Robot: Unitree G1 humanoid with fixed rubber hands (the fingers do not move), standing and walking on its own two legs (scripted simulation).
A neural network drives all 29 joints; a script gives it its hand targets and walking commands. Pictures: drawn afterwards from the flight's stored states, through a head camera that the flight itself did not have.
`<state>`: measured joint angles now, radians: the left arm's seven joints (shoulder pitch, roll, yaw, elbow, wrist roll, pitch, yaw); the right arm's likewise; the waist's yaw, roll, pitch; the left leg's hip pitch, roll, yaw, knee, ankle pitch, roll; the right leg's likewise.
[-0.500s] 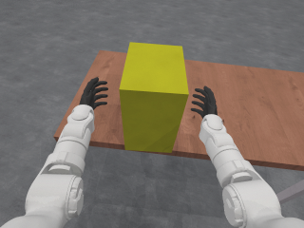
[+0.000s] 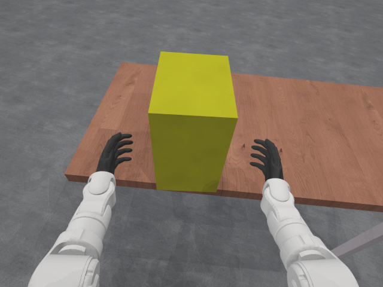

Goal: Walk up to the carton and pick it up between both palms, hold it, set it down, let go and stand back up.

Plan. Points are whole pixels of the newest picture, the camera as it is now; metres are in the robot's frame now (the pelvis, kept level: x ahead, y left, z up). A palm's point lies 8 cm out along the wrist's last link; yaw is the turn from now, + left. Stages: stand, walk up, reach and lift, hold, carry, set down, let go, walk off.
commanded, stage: set down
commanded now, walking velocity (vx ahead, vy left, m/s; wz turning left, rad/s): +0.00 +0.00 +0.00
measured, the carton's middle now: (190, 126) +0.49 +0.00 +0.03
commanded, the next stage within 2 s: let go in 1.30 s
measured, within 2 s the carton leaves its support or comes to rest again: neither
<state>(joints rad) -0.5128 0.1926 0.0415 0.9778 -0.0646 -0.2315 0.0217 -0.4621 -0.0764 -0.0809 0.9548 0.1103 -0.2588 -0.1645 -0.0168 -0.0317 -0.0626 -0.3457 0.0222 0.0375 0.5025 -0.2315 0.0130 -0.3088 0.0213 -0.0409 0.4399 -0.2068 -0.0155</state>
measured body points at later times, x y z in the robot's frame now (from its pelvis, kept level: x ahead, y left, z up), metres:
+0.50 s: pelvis +0.03 +0.01 +0.00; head +0.05 +0.03 +0.45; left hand +0.29 +0.21 -0.04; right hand +0.29 -0.19 -0.03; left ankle +0.01 +0.11 -0.74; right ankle +0.01 -0.11 -0.74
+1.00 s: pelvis +0.04 +0.00 +0.01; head +0.03 +0.02 +0.46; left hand +0.24 +0.22 -0.06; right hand +0.24 -0.21 -0.05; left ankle +0.01 +0.11 -0.74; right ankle +0.01 -0.11 -0.74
